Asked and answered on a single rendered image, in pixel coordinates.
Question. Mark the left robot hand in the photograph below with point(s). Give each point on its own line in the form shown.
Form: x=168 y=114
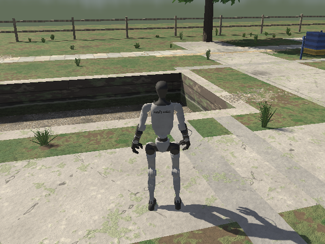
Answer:
x=136 y=146

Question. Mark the right robot thigh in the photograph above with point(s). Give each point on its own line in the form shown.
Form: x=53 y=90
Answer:
x=175 y=155

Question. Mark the right robot hand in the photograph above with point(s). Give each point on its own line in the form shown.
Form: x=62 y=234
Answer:
x=182 y=142

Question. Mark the right robot upper arm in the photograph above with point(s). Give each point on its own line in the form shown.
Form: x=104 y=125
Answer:
x=180 y=116

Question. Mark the left robot foot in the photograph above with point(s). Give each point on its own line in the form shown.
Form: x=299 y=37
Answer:
x=151 y=206

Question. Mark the left robot upper arm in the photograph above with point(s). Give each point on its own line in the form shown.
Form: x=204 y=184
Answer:
x=143 y=116

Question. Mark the robot right forearm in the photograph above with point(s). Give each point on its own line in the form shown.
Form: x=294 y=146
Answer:
x=185 y=134

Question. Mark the robot left forearm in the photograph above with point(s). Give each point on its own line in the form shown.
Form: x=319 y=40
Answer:
x=137 y=135

